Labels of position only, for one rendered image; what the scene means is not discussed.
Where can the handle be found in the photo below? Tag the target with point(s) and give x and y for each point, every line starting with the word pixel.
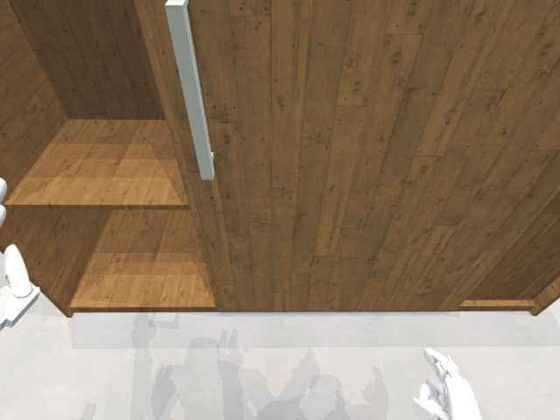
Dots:
pixel 181 36

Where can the robot left hand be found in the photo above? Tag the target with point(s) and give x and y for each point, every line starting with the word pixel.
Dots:
pixel 20 295

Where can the robot right hand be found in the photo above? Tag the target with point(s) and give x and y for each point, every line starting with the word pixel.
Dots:
pixel 455 399

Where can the wardrobe door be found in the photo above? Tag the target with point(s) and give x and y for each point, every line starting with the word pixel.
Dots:
pixel 530 265
pixel 369 155

